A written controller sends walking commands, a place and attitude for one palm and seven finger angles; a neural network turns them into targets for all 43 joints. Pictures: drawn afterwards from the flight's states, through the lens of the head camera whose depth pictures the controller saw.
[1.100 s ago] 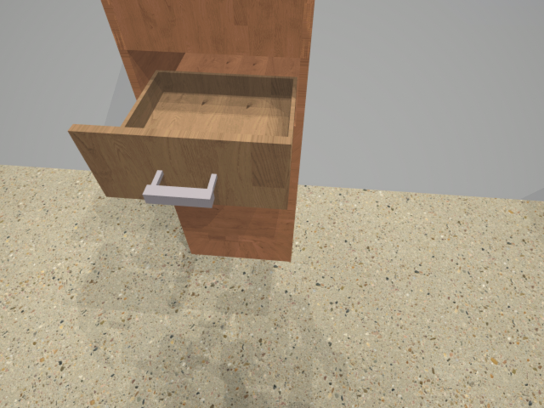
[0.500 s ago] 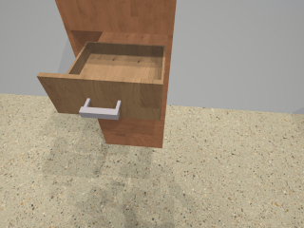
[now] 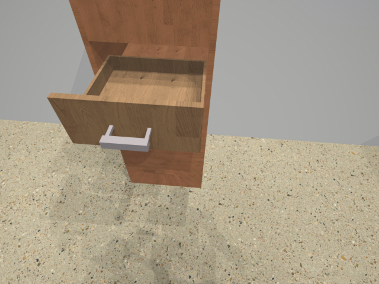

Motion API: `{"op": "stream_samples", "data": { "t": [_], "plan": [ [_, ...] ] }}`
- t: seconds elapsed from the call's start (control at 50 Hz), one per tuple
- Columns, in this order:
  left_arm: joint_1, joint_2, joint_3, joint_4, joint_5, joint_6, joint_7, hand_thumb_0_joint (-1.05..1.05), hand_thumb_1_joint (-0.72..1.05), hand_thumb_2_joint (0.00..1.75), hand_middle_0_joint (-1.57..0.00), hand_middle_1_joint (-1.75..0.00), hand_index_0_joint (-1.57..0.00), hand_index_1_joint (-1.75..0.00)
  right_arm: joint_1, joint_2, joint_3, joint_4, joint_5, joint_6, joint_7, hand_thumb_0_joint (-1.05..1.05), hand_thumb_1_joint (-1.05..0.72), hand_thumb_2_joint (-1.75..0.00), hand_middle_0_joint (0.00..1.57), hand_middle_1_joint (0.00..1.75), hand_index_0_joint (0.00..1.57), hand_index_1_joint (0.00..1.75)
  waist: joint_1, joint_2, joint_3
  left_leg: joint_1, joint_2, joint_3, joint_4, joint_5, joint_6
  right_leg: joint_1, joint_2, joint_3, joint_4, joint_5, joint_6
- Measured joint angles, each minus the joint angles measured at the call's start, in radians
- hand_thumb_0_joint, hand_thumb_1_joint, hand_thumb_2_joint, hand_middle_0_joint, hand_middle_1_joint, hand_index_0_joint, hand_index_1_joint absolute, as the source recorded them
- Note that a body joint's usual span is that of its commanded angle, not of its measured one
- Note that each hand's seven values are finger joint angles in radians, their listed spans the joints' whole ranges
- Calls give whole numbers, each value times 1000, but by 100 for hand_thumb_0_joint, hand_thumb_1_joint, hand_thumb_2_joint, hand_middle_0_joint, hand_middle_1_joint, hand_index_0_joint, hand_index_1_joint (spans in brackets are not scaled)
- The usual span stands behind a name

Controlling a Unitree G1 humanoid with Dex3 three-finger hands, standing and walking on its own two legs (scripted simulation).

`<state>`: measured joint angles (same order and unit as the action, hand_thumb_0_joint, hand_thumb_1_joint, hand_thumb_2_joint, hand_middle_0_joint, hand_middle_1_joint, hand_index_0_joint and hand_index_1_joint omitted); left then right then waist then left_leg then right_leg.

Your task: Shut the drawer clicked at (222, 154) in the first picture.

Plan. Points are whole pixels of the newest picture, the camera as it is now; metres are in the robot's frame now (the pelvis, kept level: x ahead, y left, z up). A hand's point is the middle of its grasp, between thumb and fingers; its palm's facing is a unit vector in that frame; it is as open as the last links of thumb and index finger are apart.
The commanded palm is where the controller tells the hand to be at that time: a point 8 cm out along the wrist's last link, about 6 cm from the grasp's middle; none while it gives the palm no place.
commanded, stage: take the last steps up to it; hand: left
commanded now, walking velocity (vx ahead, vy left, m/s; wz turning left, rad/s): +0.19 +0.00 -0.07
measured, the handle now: (127, 136) +0.46 +0.19 +0.03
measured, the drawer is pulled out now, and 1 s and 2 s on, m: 0.29 0.29 0.29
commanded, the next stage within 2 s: come to a stop and stand still in 0.48 s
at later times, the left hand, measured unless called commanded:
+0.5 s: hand out of the picture +0.03 +0.16 -0.20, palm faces +0.08 -0.98 -0.18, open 7.4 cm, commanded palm none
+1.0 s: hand (126, 281) +0.16 +0.17 -0.19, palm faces +0.04 -0.97 -0.25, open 7.4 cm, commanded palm none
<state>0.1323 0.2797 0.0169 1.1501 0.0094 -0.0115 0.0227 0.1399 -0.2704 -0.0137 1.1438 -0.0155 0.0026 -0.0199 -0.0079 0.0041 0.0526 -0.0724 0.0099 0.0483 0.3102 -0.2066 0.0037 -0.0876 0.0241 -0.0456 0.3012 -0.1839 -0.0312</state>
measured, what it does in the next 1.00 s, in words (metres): walks ahead: left foot, then right foot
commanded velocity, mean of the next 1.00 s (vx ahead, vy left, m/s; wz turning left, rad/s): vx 0.05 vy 0.01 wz -0.03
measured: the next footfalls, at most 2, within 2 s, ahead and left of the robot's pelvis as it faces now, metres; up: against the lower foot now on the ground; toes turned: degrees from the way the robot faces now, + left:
left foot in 0.58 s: +0.14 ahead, +0.12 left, +0.00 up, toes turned +3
right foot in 0.86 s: +0.17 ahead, -0.12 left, +0.00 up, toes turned -4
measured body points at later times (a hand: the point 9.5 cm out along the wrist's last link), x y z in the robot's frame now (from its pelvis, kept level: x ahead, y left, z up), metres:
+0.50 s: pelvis +0.06 +0.00 -0.02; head +0.09 +0.00 +0.42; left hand +0.03 +0.22 -0.19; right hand +0.01 -0.19 -0.19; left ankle -0.02 +0.10 -0.73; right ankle -0.01 -0.10 -0.75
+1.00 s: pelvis +0.10 -0.02 -0.02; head +0.14 -0.03 +0.43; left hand +0.16 +0.22 -0.17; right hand +0.09 -0.24 -0.19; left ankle +0.05 +0.11 -0.75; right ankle +0.13 -0.14 -0.75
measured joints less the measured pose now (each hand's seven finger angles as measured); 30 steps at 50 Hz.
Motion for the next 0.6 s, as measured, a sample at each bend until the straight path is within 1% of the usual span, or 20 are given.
{"op": "stream_samples", "data": {
  "t": [0.12, 0.24, 0.32, 0.44, 0.48, 0.52, 0.54, 0.56, 0.58, 0.6],
  "plan": [
    [63, -53, -1, 7, 4, 12, -9, 1, 90, 90, -20, -30, -20, -30, 59, 63, 8, 15, -3, 3, 6, 0, -91, -90, 20, 29, 20, 30, 5, -1, -9, -11, 4, 10, 77, -64, 3, -19, 1, 10, 84, -64, -1],
    [127, -110, 8, 23, 3, 11, -9, 1, 90, 90, -20, -30, -20, -30, 124, 133, 6, 35, 1, -4, -3, 0, -91, -90, 20, 29, 20, 30, 3, -4, 8, -15, 6, 15, 155, -134, 5, -27, 1, 15, 166, -133, -2],
    [154, -138, 16, 26, 3, 12, -4, 1, 90, 90, -20, -30, -20, -30, 158, 167, -2, 42, 4, -10, -15, 0, -91, -90, 20, 30, 21, 30, 1, -8, 21, -17, 2, 18, 197, -174, 6, -37, -5, 18, 225, -181, -1],
    [170, -164, 30, 10, 6, 3, 5, 1, 90, 90, -20, -30, -20, -30, 194, 189, -16, 40, 6, -11, -27, 0, -91, -90, 21, 30, 21, 30, -3, 5, 32, -41, 9, 8, 276, -229, 4, -45, -1, 6, 280, -235, -6],
    [173, -165, 37, 0, 8, -7, 9, 1, 90, 90, -20, -30, -20, -30, 196, 192, -20, 37, 8, -5, -28, 0, -91, -90, 21, 30, 21, 30, -5, 5, 38, -83, 17, 14, 368, -244, 3, -32, -1, -11, 277, -243, -11],
    [177, -164, 41, -9, 15, -15, 16, 1, 90, 90, -20, -30, -20, -30, 186, 192, -25, 31, 9, 5, -26, 0, -91, -90, 21, 30, 21, 30, 3, -3, 47, -137, 19, 20, 467, -314, 2, -13, -4, -24, 264, -246, -13],
    [182, -162, 42, -12, 18, -16, 18, 1, 90, 90, -20, -30, -20, -30, 178, 191, -27, 24, 10, 8, -25, 0, -91, -90, 21, 30, 20, 30, 9, -11, 51, -156, 18, 24, 474, -334, 3, -6, -7, -25, 259, -246, -11],
    [189, -159, 43, -13, 18, -16, 19, 1, 90, 90, -20, -30, -20, -30, 169, 190, -29, 15, 10, 7, -24, 1, -91, -90, 20, 30, 20, 30, 14, -22, 53, -162, 17, 32, 434, -316, 4, -2, -13, -22, 261, -250, -7],
    [199, -157, 44, -13, 14, -12, 17, 0, 90, 90, -20, -30, -20, -30, 162, 186, -30, 1, 8, -2, -23, 1, -91, -90, 20, 30, 20, 30, 15, -32, 52, -155, 16, 39, 351, -249, 8, -7, -18, -15, 279, -260, -1],
    [208, -157, 45, -11, 9, -4, 15, 0, 90, 90, -20, -30, -20, -30, 158, 179, -32, -13, 2, -17, -24, 1, -91, -90, 20, 30, 20, 30, 16, -34, 50, -152, 19, 48, 323, -161, 19, -29, -19, -8, 327, -270, 1]
  ]
}}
